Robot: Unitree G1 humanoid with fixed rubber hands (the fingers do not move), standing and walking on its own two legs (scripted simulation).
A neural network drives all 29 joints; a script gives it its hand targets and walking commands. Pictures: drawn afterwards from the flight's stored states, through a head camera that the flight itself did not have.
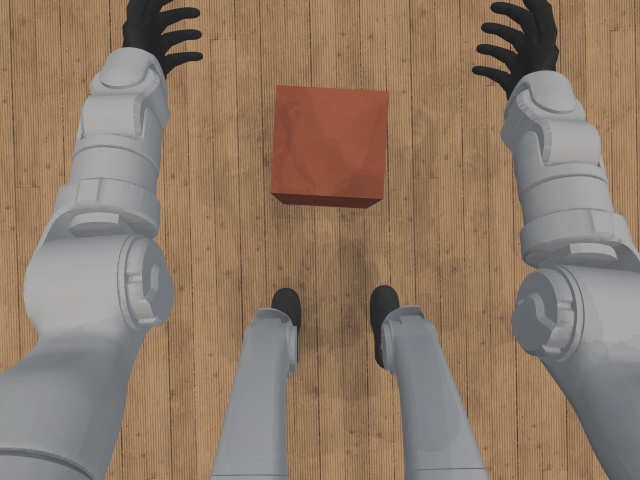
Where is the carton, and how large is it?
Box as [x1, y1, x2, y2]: [270, 85, 388, 208]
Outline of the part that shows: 276,85 270,192 281,202 291,204 366,208 382,199 388,91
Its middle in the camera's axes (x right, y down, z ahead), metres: +0.02 -0.18 +0.83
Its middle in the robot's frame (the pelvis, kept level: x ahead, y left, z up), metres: +0.53 +0.00 -0.52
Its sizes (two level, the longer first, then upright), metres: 0.210 0.200 0.250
